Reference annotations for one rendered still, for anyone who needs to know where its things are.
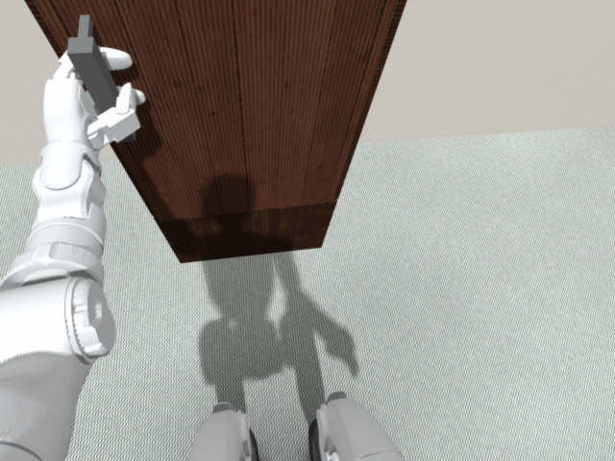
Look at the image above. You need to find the handle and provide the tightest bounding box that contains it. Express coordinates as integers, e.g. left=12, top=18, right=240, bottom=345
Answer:
left=67, top=14, right=135, bottom=142

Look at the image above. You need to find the right robot thigh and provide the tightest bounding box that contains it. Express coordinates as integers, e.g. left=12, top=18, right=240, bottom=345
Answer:
left=316, top=398, right=405, bottom=461

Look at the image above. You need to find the robot thigh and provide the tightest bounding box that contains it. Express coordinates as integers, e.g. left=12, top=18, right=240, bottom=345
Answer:
left=316, top=398, right=405, bottom=461
left=186, top=410, right=252, bottom=461

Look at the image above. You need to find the left robot thigh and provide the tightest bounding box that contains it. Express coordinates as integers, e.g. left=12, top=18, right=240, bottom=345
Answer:
left=186, top=410, right=252, bottom=461

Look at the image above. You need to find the cupboard door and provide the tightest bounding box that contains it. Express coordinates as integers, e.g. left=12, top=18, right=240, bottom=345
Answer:
left=33, top=0, right=398, bottom=222

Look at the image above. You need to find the left robot forearm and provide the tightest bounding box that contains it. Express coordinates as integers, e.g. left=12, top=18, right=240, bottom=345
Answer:
left=0, top=141, right=107, bottom=291

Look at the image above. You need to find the left robot upper arm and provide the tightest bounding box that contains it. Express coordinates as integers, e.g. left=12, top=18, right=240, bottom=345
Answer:
left=0, top=277, right=116, bottom=461

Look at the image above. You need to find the left robot hand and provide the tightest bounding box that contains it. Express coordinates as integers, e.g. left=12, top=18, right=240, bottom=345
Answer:
left=43, top=46, right=146, bottom=158

